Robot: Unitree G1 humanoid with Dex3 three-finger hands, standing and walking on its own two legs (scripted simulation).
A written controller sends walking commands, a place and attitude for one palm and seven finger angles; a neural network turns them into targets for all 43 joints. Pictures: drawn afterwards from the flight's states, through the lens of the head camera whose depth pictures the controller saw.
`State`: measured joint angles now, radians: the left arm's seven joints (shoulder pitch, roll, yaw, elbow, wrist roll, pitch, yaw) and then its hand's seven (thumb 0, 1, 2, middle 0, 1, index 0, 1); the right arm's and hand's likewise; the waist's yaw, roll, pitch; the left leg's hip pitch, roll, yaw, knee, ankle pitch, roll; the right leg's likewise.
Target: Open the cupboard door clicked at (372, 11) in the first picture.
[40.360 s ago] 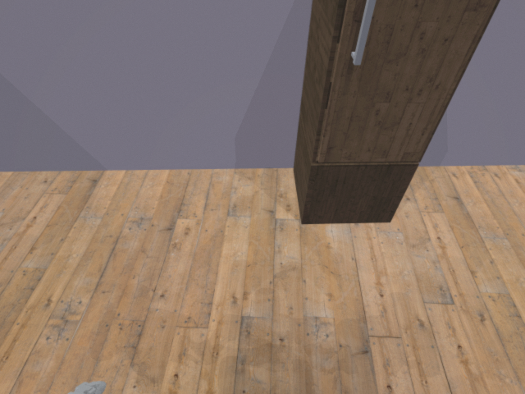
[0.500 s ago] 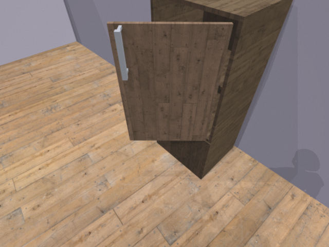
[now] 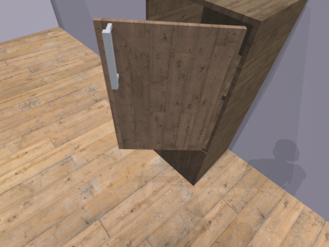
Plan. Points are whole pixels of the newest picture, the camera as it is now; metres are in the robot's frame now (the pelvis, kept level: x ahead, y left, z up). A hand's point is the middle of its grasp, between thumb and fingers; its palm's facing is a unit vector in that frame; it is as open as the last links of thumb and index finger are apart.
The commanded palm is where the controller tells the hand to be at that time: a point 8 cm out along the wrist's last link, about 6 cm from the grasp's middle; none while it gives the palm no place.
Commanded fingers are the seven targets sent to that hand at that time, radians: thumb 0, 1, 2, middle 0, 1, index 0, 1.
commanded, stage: shuffle to correct the standing spot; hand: left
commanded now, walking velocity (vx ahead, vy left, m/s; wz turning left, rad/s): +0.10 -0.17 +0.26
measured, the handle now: (112, 58) +0.55 +0.19 +0.16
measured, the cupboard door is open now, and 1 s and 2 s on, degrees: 46 46 46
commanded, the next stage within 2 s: come to a stop and stand still in 0.06 s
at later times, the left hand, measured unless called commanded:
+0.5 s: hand (126, 241) +0.17 +0.11 -0.16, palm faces +0.10 -0.97 -0.22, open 7.3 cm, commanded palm none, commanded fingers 0.00 0.90 0.90 -0.20 -0.30 -0.20 -0.30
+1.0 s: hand out of the picture -0.02 +0.19 -0.17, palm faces +0.09 -0.98 -0.17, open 7.4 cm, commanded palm none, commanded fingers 0.00 0.90 0.90 -0.20 -0.30 -0.20 -0.30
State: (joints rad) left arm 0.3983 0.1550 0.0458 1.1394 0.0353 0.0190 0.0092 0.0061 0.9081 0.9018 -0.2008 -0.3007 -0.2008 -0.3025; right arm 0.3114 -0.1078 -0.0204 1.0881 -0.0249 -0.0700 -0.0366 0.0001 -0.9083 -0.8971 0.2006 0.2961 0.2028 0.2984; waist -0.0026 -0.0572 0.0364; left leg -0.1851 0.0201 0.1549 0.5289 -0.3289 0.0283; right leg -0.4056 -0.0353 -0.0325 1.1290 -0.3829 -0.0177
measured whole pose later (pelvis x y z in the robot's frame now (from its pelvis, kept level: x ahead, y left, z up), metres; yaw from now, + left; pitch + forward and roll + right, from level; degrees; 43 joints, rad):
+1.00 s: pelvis +0.02 +0.00 +0.02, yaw +3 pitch +1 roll -1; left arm 0.35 0.23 0.07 1.08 0.04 0.06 0.00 0.00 0.91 0.90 -0.20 -0.30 -0.20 -0.30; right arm 0.33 -0.11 -0.03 1.06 -0.03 -0.01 -0.04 0.01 -0.92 -0.90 0.20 0.30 0.21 0.30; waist 0.00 -0.07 -0.01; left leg -0.18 0.00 0.07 0.35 -0.19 0.05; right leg -0.44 -0.01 0.02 0.99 -0.29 0.05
